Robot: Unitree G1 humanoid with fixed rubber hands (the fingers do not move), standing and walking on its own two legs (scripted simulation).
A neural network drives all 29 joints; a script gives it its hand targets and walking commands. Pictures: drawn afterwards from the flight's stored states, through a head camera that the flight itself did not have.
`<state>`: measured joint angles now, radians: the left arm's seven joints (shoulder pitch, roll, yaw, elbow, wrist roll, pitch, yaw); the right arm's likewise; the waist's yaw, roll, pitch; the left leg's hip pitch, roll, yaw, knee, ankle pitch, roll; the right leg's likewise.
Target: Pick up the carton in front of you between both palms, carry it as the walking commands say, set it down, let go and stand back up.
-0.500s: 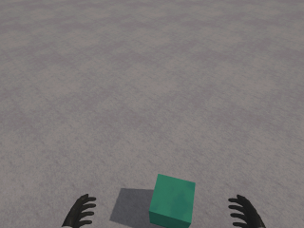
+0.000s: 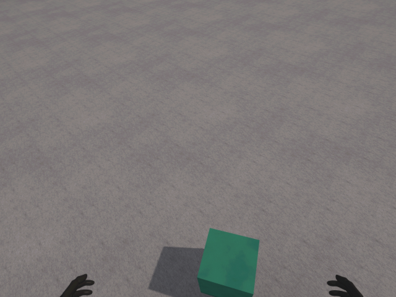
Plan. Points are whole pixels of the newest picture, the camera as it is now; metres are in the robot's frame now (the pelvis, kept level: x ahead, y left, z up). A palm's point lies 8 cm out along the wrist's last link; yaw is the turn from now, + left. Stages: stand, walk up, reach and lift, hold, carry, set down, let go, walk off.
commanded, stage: stand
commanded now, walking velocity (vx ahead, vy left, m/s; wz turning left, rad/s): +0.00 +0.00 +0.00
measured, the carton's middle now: (228, 267) +0.38 -0.06 -0.64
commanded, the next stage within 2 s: none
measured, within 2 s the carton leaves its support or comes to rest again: neither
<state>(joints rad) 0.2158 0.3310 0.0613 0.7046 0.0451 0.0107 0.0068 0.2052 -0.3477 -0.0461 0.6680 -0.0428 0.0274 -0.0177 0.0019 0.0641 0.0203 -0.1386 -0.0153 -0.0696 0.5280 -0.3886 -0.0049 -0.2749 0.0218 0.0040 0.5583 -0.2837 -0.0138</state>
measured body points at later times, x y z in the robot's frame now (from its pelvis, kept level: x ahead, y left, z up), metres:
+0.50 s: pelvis +0.00 -0.01 +0.01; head +0.01 -0.03 +0.46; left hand +0.12 +0.29 -0.09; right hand +0.13 -0.31 -0.11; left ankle -0.07 +0.13 -0.73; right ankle +0.01 -0.11 -0.73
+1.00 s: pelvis -0.02 -0.01 +0.01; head -0.02 -0.02 +0.46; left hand +0.08 +0.31 -0.09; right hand +0.09 -0.32 -0.11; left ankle -0.07 +0.13 -0.73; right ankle +0.01 -0.11 -0.73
